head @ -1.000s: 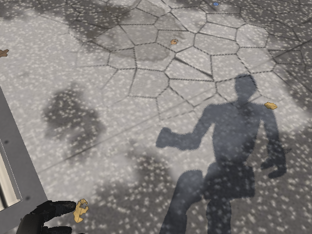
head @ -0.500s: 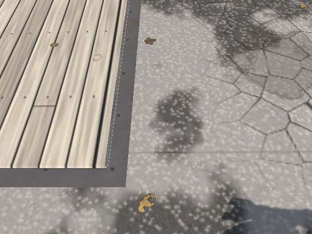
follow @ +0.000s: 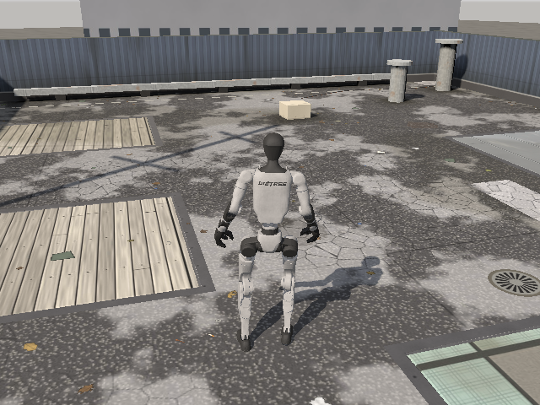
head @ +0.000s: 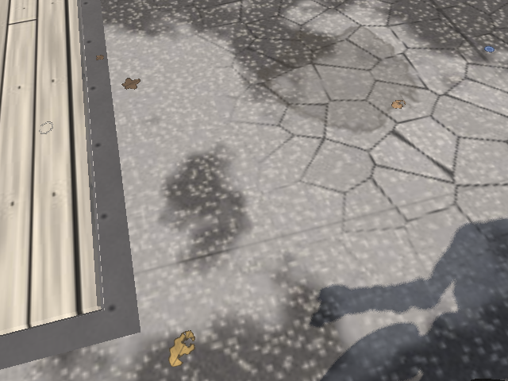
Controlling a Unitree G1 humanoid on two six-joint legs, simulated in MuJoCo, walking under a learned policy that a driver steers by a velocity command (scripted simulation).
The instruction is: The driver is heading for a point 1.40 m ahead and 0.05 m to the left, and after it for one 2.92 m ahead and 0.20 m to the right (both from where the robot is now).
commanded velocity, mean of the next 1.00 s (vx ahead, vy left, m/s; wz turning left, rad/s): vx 0.12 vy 0.00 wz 0.19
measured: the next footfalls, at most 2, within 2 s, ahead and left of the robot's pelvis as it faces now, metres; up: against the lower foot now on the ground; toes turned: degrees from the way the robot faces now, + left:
left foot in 0.48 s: +0.10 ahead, +0.11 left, +0.00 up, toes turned -8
right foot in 0.80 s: +0.10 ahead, -0.13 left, +0.00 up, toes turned +14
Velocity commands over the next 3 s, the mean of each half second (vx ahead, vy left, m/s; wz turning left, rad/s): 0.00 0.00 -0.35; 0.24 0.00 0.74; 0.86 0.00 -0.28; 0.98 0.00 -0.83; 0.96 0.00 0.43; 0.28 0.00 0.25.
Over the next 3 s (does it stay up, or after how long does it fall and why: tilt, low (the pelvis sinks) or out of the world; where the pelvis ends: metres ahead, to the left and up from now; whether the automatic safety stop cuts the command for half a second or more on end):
stays up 1.47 -0.02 0.01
